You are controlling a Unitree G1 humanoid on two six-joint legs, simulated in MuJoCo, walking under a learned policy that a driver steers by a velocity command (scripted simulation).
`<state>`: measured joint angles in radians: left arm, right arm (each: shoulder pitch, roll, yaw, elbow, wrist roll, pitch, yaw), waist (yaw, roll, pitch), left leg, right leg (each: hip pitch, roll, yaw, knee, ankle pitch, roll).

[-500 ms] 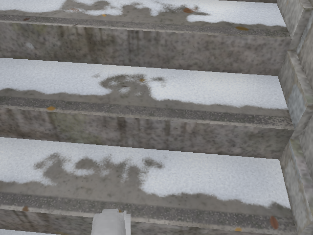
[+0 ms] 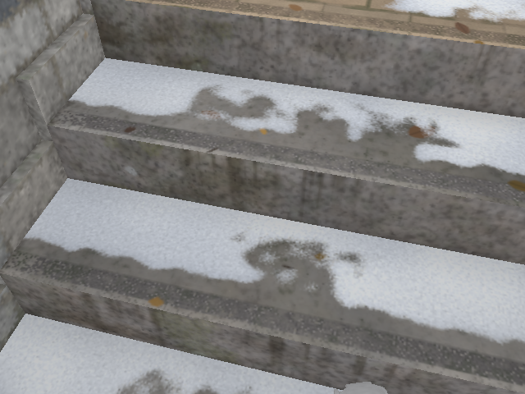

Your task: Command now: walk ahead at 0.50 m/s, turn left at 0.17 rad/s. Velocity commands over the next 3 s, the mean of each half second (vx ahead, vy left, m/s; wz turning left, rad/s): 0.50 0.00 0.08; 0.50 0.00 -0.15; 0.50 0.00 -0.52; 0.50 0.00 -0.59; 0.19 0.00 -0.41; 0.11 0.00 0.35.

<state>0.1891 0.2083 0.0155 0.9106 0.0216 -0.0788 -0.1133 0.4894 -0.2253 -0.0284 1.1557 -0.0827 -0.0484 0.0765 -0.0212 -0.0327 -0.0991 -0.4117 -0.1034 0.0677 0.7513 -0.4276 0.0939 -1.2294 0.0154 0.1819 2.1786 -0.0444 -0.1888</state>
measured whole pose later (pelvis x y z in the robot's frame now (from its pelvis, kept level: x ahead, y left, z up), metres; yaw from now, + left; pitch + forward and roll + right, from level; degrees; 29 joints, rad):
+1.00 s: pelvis +0.59 +0.00 +0.33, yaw -6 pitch +7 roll +3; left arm 0.32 0.23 0.07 1.00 0.02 -0.07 -0.11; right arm 0.17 -0.20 -0.01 0.98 -0.05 -0.05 0.05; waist -0.02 -0.05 -0.10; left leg -0.57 -0.01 0.21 0.82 -0.38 0.09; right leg -0.81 0.07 0.25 1.89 0.05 -0.21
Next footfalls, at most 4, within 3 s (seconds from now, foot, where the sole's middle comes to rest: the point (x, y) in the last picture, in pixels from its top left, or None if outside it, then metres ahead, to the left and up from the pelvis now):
0.26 right None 0.30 -0.14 -0.57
0.82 left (237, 272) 0.66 0.07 -0.41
1.30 right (334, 133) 0.91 -0.15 -0.24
1.76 left None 1.26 0.01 -0.07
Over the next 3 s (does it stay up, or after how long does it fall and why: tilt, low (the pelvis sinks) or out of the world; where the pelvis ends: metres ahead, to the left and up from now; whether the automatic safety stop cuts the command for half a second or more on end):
stays up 1.31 -0.21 0.71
